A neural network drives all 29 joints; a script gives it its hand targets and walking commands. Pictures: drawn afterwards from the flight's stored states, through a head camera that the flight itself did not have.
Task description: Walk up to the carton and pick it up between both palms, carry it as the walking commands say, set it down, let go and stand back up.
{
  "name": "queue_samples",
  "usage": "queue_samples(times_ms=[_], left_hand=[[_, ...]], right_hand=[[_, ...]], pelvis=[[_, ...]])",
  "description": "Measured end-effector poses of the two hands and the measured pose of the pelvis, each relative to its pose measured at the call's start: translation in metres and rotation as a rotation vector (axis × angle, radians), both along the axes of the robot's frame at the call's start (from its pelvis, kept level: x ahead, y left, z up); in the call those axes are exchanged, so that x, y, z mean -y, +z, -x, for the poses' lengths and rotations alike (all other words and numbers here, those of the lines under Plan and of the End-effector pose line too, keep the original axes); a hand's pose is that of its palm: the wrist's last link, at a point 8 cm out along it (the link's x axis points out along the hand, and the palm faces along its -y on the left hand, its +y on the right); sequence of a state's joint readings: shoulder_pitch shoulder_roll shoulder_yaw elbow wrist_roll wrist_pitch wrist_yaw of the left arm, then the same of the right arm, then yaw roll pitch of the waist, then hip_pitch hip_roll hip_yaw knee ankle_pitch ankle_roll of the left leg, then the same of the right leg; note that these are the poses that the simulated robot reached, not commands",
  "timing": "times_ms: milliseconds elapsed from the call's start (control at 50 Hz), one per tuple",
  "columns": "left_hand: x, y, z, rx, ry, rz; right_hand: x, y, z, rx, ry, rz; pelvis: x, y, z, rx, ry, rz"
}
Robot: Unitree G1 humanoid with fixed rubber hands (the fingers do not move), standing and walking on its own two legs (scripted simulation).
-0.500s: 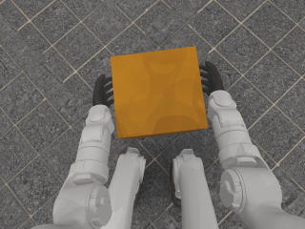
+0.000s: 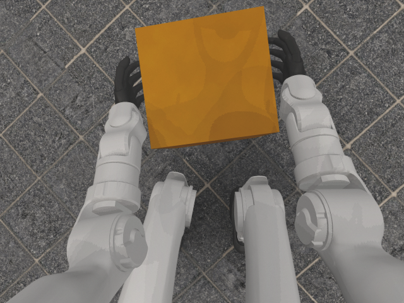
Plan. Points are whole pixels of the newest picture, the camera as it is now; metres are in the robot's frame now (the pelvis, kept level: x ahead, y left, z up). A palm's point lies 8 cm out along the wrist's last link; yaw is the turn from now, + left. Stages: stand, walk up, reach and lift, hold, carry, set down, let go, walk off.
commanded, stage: set down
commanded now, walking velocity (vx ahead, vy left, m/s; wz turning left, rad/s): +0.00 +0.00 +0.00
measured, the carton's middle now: (209, 95) +0.48 +0.01 -0.21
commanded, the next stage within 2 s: none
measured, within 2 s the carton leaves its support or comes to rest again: rests again in 1.08 s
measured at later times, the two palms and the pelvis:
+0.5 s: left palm (141, 100) +0.47 +0.16 -0.22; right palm (279, 79) +0.52 -0.13 -0.21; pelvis -0.04 +0.02 -0.06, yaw +0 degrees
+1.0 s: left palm (146, 103) +0.47 +0.16 -0.25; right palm (276, 78) +0.53 -0.13 -0.24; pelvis -0.03 +0.00 -0.09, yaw +0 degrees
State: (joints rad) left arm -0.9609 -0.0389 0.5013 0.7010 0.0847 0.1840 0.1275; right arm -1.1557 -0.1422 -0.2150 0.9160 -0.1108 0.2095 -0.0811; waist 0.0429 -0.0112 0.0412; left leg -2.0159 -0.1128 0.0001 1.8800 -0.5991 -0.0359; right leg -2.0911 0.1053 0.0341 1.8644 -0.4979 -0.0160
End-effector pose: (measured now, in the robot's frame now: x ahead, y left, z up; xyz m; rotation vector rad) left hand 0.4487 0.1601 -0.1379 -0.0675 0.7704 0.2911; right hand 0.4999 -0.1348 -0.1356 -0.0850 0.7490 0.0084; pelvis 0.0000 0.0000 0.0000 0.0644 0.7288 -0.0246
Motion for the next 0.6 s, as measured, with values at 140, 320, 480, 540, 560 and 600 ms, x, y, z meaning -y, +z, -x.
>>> queue_samples(times_ms=[140, 320, 480, 540, 560, 600], left_hand=[[-0.009, -0.032, -0.006, 0.046, 0.015, 0.002], [-0.011, -0.093, -0.003, 0.003, 0.009, 0.015], [-0.003, -0.082, -0.016, 0.007, -0.014, 0.005], [0.002, -0.081, -0.028, 0.010, -0.035, -0.014], [0.003, -0.083, -0.031, 0.013, -0.040, -0.016], [0.007, -0.088, -0.035, 0.013, -0.044, -0.016]], right_hand=[[-0.009, -0.032, -0.009, 0.046, 0.011, -0.008], [-0.011, -0.092, -0.006, 0.005, 0.015, 0.003], [-0.002, -0.081, -0.014, 0.010, -0.014, -0.010], [0.002, -0.077, -0.028, 0.020, 0.003, 0.005], [0.004, -0.076, -0.032, 0.025, 0.009, 0.014], [0.006, -0.079, -0.038, 0.026, 0.007, 0.016]], pelvis=[[-0.005, -0.014, 0.013, 0.111, 0.003, 0.011], [-0.013, -0.046, 0.032, 0.218, 0.020, 0.039], [-0.015, -0.062, 0.037, 0.266, 0.026, 0.040], [-0.014, -0.068, 0.037, 0.233, 0.025, 0.029], [-0.014, -0.070, 0.037, 0.224, 0.025, 0.026], [-0.012, -0.074, 0.034, 0.203, 0.023, 0.019]])
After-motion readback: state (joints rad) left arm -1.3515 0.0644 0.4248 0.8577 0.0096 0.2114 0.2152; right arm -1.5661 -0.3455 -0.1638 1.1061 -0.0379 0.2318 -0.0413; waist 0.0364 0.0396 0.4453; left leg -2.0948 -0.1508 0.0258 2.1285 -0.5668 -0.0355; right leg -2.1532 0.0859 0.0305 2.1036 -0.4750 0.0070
